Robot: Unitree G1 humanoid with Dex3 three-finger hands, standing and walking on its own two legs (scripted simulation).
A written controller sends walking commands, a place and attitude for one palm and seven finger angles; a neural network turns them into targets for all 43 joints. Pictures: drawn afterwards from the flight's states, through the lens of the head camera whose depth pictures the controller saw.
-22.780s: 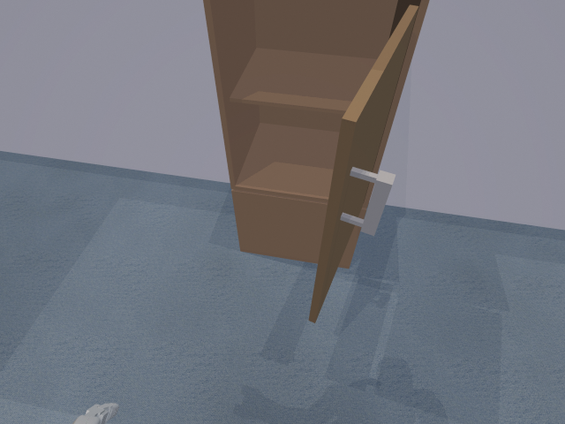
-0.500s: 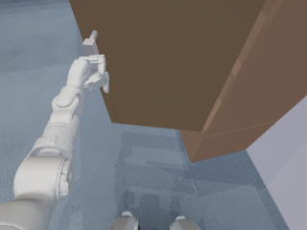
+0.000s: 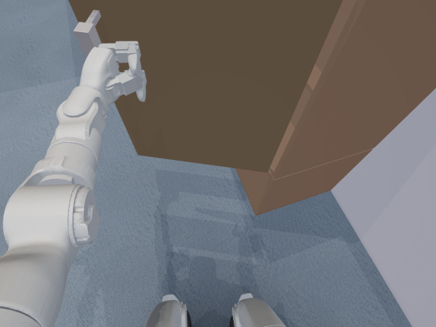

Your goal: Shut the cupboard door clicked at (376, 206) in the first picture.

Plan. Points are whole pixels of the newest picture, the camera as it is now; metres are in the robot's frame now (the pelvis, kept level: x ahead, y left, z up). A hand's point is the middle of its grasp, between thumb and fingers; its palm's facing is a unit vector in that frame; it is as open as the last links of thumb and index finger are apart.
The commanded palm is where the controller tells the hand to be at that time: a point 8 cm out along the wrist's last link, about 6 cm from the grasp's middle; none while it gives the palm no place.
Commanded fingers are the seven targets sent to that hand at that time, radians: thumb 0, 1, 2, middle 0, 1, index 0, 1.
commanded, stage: push the door shut along its arc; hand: left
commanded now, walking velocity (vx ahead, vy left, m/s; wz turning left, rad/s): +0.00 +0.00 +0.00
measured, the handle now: (102, 51) +0.60 +0.15 +0.13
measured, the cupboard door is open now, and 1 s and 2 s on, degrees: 63 54 52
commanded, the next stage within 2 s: pull the fist back off the door in 0.76 s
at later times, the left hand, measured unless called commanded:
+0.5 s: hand (153, 61) +0.56 +0.06 +0.13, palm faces -0.40 -0.92 +0.01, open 3.1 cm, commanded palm +0.58 +0.10 +0.12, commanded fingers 0.00 0.90 0.90 -1.30 -1.50 -1.30 -1.50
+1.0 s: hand (169, 45) +0.60 +0.03 +0.13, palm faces -0.15 -0.98 +0.13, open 3.2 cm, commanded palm +0.59 +0.06 +0.12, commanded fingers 0.00 0.90 0.90 -1.30 -1.50 -1.30 -1.50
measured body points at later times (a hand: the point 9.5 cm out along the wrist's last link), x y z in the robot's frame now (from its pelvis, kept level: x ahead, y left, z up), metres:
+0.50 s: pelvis +0.00 -0.01 -0.01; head +0.15 -0.01 +0.41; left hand +0.57 +0.11 +0.13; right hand -0.02 -0.28 -0.12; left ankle +0.04 +0.11 -0.68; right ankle +0.00 -0.11 -0.68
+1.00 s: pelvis +0.00 +0.00 -0.03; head +0.17 +0.01 +0.39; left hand +0.60 +0.09 +0.13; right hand -0.04 -0.26 -0.13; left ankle +0.04 +0.11 -0.68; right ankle +0.00 -0.11 -0.68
